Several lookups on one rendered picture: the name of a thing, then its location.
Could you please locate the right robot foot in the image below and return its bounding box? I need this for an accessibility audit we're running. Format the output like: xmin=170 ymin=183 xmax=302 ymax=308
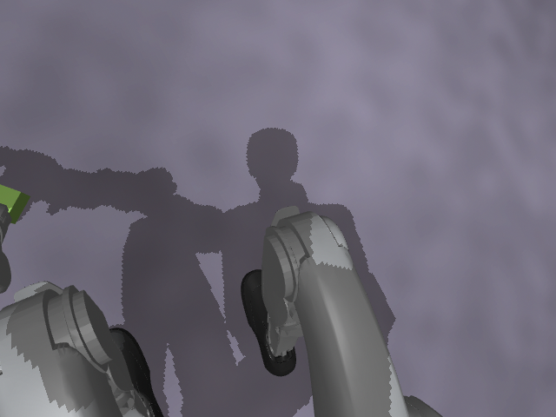
xmin=241 ymin=269 xmax=296 ymax=376

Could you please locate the right robot hand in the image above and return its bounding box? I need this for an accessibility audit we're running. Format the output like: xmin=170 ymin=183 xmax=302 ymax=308
xmin=403 ymin=395 xmax=443 ymax=417

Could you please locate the left robot foot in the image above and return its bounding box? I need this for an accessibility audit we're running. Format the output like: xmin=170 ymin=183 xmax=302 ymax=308
xmin=109 ymin=328 xmax=163 ymax=417

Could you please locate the small box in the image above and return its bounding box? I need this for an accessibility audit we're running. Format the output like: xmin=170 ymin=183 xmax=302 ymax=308
xmin=0 ymin=184 xmax=30 ymax=224

